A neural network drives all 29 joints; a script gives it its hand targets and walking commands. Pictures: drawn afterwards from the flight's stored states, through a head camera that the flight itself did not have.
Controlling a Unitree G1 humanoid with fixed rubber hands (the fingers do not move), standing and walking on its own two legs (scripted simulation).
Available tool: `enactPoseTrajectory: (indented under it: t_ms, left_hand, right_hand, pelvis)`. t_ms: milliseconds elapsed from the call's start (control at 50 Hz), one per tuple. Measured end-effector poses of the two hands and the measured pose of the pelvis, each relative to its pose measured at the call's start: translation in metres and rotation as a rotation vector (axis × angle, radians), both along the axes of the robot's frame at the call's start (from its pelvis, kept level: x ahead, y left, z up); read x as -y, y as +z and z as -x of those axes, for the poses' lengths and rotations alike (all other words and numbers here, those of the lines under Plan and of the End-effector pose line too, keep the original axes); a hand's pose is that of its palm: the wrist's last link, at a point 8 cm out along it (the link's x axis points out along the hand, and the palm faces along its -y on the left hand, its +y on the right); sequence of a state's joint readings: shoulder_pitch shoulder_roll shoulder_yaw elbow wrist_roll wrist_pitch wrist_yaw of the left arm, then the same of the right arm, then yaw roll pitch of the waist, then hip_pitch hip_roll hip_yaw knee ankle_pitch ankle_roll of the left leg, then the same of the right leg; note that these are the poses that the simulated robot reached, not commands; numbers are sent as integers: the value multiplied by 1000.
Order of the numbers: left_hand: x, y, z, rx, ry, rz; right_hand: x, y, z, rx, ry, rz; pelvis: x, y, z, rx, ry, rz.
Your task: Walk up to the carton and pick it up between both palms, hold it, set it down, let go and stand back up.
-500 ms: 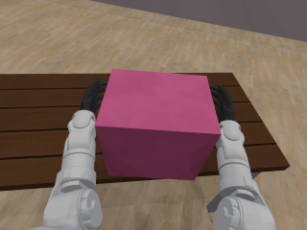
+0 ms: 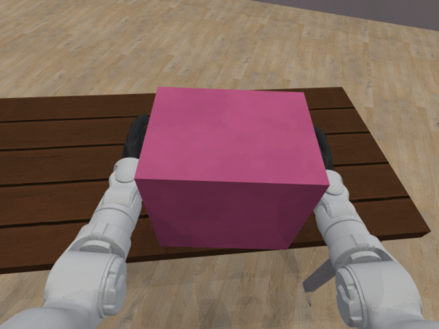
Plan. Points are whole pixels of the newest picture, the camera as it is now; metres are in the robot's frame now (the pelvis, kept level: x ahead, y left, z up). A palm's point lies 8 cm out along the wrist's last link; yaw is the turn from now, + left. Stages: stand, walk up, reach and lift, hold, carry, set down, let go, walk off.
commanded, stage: set down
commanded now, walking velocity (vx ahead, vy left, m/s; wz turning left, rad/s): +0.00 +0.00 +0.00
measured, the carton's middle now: (227, 174) +0.39 +0.02 +0.05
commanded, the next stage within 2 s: none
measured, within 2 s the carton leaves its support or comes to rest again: neither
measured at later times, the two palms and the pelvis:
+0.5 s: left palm (110, 154) +0.38 +0.23 +0.09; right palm (358, 162) +0.40 -0.22 +0.10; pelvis -0.04 -0.02 -0.01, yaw +1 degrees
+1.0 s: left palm (83, 95) +0.39 +0.23 +0.22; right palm (397, 109) +0.40 -0.22 +0.22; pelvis -0.03 -0.01 +0.00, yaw +1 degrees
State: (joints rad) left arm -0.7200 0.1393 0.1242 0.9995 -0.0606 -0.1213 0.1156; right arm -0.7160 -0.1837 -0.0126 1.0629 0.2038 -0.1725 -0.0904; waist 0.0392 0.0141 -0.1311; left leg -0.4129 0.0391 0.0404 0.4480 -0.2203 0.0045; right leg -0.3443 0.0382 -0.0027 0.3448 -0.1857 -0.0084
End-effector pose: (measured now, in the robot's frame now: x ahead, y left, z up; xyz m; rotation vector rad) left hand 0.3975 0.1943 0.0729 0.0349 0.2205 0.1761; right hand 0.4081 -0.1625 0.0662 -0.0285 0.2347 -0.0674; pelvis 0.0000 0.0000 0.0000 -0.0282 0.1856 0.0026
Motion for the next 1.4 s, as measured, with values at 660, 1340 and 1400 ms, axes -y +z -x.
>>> enactPoseTrajectory:
  t_ms: [660, 1340, 1400]
  left_hand:
    - [-23, 77, 11, 81, -54, 13]
    - [-62, 148, 33, 8, -14, -2]
    - [-60, 133, 43, 0, -19, 1]
  right_hand:
    - [50, 88, 3, 113, 11, -20]
    - [77, 151, 26, 16, 17, -38]
    - [72, 138, 35, 15, 26, -45]
  pelvis:
    - [16, -6, 36, -40, 9, -8]
    - [12, 7, 15, 166, 18, -19]
    - [13, 7, 16, 176, 21, -19]
